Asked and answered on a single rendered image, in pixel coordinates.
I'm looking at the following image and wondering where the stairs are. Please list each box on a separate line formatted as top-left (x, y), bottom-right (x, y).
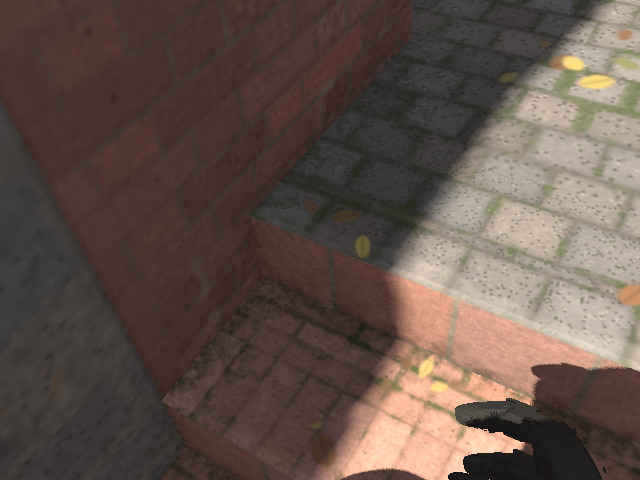
top-left (160, 215), bottom-right (640, 480)

